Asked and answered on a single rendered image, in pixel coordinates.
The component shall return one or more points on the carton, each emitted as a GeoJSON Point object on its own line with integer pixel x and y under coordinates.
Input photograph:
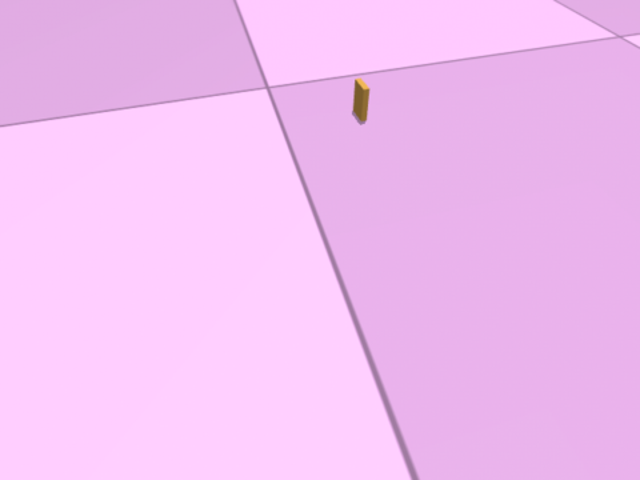
{"type": "Point", "coordinates": [361, 97]}

